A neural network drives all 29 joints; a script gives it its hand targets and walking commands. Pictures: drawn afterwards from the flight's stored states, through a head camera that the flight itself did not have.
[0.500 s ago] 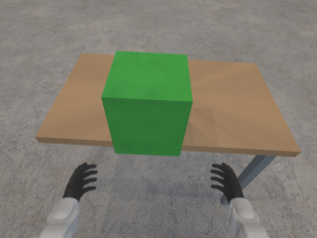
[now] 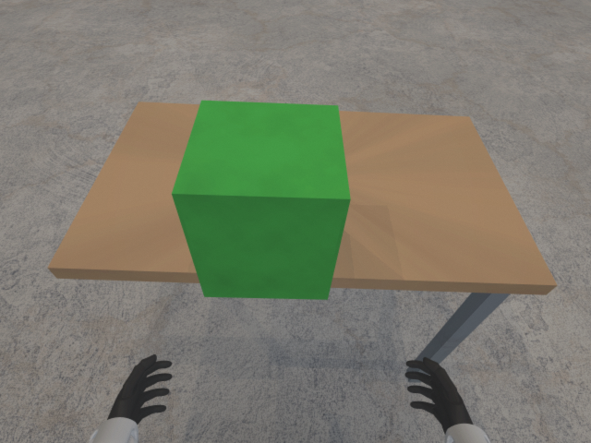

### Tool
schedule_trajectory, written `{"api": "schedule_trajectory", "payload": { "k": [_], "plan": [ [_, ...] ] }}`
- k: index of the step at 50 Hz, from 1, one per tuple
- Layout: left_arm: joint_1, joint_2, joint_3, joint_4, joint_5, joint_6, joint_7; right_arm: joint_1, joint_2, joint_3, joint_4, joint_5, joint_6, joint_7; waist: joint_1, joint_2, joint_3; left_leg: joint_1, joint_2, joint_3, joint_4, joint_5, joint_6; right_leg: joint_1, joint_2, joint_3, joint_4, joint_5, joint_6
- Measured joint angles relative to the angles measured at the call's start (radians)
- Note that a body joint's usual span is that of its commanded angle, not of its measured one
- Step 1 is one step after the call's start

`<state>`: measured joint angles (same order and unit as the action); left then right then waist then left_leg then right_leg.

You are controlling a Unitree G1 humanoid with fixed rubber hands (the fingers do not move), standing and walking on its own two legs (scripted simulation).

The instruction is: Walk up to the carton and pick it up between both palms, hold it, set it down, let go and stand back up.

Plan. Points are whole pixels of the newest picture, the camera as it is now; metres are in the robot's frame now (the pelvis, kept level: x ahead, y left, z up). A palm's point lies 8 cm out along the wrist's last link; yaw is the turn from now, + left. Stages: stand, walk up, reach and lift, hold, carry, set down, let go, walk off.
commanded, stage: let go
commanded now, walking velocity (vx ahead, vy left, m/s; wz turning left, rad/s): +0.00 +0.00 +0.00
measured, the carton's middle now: (268, 205) +0.44 +0.06 +0.04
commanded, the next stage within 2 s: stand in 0.48 s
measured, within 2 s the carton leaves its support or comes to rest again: neither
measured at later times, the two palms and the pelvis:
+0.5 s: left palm (132, 434) +0.14 +0.22 -0.08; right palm out of the picture +0.13 -0.22 -0.09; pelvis -0.01 +0.00 +0.00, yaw +0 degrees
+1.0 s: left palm out of the picture +0.06 +0.24 -0.13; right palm out of the picture -0.04 -0.23 -0.14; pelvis -0.02 +0.01 -0.01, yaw -5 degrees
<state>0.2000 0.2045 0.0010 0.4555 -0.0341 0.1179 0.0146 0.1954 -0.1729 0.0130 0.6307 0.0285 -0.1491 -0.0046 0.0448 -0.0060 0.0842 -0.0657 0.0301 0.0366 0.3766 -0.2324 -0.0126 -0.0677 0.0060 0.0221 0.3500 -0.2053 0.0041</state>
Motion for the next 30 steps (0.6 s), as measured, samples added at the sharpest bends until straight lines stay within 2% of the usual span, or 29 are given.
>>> {"api": "schedule_trajectory", "payload": {
  "k": [15,25,30],
  "plan": [
    [0.019,-0.016,0.002,0.053,0.025,-0.003,0.003,-0.001,-0.008,-0.041,0.127,-0.039,-0.051,0.023,-0.008,0.01,0.009,-0.003,-0.002,0.002,0.015,-0.008,0.003,-0.004,-0.003,0.002,0.016,-0.008,0.003],
    [0.005,-0.023,-0.006,0.067,0.031,0.014,0.006,-0.004,0.002,-0.047,0.146,-0.053,-0.058,0.027,-0.017,0.002,0.004,-0.005,-0.001,0.004,0.014,0.0,0.002,-0.011,-0.001,0.004,0.023,-0.003,0.001],
    [0.045,-0.019,0.015,0.15,0.081,-0.1,-0.019,-0.006,-0.02,-0.055,0.125,-0.074,0.103,0.024,-0.034,0.019,-0.052,-0.105,0.013,0.024,0.094,-0.033,0.005,-0.116,0.012,0.024,0.092,-0.019,0.006]
  ]
}}
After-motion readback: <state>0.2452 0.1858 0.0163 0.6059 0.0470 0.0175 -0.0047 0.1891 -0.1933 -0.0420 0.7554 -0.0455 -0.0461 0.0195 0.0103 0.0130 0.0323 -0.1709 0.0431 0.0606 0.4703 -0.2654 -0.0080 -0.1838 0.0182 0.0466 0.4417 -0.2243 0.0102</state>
